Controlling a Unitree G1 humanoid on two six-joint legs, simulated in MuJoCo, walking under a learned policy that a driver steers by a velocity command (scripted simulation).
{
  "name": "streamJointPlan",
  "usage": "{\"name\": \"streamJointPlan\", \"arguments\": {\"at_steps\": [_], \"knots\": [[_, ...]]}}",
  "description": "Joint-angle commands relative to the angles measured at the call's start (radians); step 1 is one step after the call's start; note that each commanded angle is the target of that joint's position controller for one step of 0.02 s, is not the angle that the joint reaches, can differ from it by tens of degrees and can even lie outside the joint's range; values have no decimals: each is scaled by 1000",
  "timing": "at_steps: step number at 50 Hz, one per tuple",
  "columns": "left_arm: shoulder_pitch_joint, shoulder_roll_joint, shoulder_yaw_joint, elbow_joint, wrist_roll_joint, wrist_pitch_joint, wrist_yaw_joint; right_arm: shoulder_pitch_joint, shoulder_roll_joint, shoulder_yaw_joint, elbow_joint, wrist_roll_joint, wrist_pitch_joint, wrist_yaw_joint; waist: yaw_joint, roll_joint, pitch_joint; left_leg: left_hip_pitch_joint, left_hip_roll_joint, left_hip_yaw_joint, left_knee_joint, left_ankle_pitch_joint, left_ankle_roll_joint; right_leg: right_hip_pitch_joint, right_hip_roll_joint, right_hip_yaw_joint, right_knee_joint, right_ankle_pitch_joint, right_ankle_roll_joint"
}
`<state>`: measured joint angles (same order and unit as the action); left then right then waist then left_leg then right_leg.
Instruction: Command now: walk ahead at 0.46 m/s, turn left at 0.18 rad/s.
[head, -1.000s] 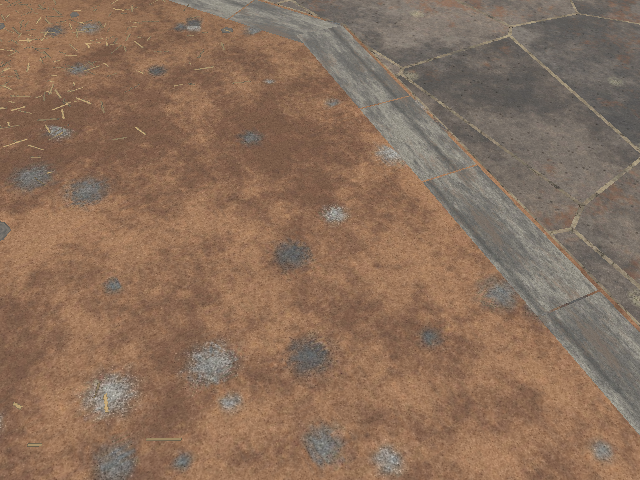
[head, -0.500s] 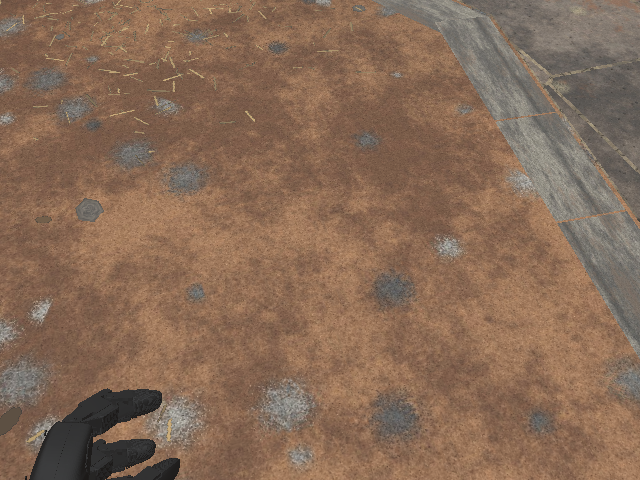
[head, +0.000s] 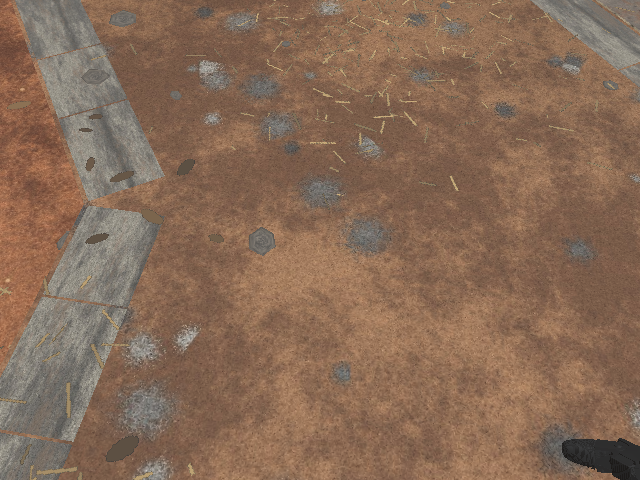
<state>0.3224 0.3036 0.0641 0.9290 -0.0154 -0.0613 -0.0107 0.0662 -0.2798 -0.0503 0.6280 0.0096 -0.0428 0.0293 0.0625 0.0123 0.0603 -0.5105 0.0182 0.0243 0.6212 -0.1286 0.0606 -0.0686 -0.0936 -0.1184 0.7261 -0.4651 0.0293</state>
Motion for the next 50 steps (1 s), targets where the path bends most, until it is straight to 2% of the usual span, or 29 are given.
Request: {"name": "streamJointPlan", "arguments": {"at_steps": [1,2,3,4,5,7,9,11,14,16,18,19,20,21,22,23,24,26,28,31,33,39,50], "knots": [[-46,144,13,-106,-31,-50,-11,350,-216,-64,19,-9,-8,-6,-183,122,-349,824,353,-654,-291,-10,254,-676,50,178,620,-87,-29],[-95,130,8,-119,-35,-53,-8,279,-190,-55,15,-14,-14,-5,-151,106,-230,675,312,-475,-275,208,222,-674,8,157,584,-21,-34],[-104,119,8,-110,-12,-49,0,212,-153,-45,15,-14,-18,-3,-112,56,-169,549,262,-348,-273,378,194,-631,-25,152,510,31,-28],[-87,118,14,-98,-1,-35,5,168,-123,-37,12,-17,-21,-2,-76,67,-144,450,227,-264,-292,465,174,-560,-45,156,457,59,-23],[-59,101,12,-85,1,-19,7,148,-116,-35,15,-22,-26,-2,-50,76,-144,380,212,-225,-318,518,168,-488,-47,155,434,89,-15],[-26,66,5,-69,7,7,12,127,-123,-37,30,-24,-39,-7,-17,64,-149,319,202,-161,-355,622,189,-432,-29,141,373,149,8],[-69,46,-2,-81,18,16,18,111,-126,-37,51,-22,-40,-19,-12,64,-128,296,184,-102,-369,636,182,-429,-22,140,232,232,21],[-129,29,-13,-92,23,14,15,114,-127,-36,72,-22,-32,-30,-34,73,-126,294,153,-49,-365,604,158,-386,-8,132,68,355,20],[-188,46,-13,-101,19,12,5,153,-138,-35,117,-22,-22,-35,-68,78,-137,336,168,-61,-353,532,149,-336,23,136,-69,466,14],[-207,64,-8,-107,23,11,1,150,-133,-33,143,-17,-15,-34,-68,82,-124,357,186,-86,-317,483,141,-325,32,145,-119,435,-5],[-178,76,0,-95,34,6,-3,125,-120,-28,161,-3,-7,-37,-35,69,-124,355,172,-99,-240,384,108,-252,49,132,-225,469,-38],[-152,96,7,-81,41,4,0,154,-99,-21,177,-4,-6,-38,-29,39,-131,347,128,-95,-190,297,69,-174,42,144,-299,615,-59],[-156,157,18,-86,45,3,8,221,-76,-14,186,-27,-12,-39,-71,-50,-162,309,56,-62,-116,132,15,-68,-51,230,-280,965,-93],[-182,151,12,-86,47,12,16,349,-33,-2,217,-39,-13,-41,-140,-165,-230,223,0,-41,-62,-151,-41,60,-151,328,-241,1044,-204],[-185,74,-4,-80,34,25,15,316,-46,-1,226,-35,0,-52,-101,-184,-237,215,-9,-41,-36,-275,-72,36,-175,381,-271,921,-262],[-203,45,-13,-73,28,34,11,275,-64,-5,218,-21,19,-59,-100,-183,-221,209,0,-50,-55,-276,-75,0,-164,403,-304,741,-259],[-231,46,-15,-74,26,41,7,252,-73,-8,223,-14,39,-66,-101,-168,-200,226,7,-54,-90,-241,-70,-44,-139,398,-326,581,-233],[-303,60,-15,-86,23,42,-1,236,-90,-11,237,-20,69,-71,-109,-139,-139,288,15,-61,-177,-157,-57,-143,-75,327,-330,438,-165],[-290,70,-10,-69,18,33,-1,226,-108,-16,260,-21,70,-71,-89,-76,-138,320,19,-59,-195,-91,-50,-138,-25,251,-290,529,-132],[-263,62,-8,-33,15,25,7,223,-91,-14,292,-17,55,-68,-72,-39,-183,334,28,-63,-198,33,-55,-46,-4,212,-223,733,-139],[-269,55,-8,-18,15,31,13,221,-80,-12,312,-15,53,-67,-71,-23,-181,334,27,-57,-197,61,-59,-30,0,204,-209,766,-149],[-309,44,-5,11,12,57,18,233,-60,-6,365,-18,60,-69,-74,-11,-110,310,22,-45,-216,-17,-56,-66,21,189,-231,603,-139],[-317,38,-1,65,13,77,37,265,-37,10,427,-21,39,-73,-67,-14,-47,245,24,-38,-248,-141,-52,-69,47,179,-258,427,-108]]}}
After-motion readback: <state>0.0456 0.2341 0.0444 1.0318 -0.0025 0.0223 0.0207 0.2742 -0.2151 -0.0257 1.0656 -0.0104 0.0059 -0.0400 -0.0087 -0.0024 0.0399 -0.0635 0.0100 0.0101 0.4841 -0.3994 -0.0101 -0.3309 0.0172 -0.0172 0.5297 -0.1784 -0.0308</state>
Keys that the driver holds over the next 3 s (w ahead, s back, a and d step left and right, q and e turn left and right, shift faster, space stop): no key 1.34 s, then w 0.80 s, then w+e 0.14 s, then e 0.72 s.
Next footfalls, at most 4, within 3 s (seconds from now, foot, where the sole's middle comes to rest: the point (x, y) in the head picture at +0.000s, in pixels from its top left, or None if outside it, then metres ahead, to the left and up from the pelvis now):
0.38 right None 0.31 -0.12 -0.76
2.10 left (296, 364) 0.67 0.11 -0.76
2.62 right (393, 290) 0.88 -0.10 -0.76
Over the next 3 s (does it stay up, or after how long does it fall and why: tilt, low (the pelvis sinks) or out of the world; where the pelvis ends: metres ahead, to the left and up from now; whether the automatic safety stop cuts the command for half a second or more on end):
stays up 0.80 0.01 0.02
